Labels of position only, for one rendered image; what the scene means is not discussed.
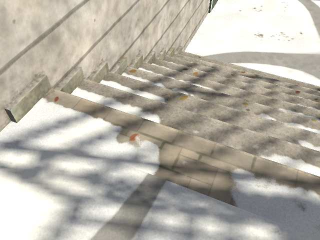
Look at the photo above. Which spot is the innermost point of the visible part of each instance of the stairs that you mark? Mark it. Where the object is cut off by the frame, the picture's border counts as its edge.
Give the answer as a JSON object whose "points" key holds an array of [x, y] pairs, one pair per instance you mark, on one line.
{"points": [[263, 114]]}

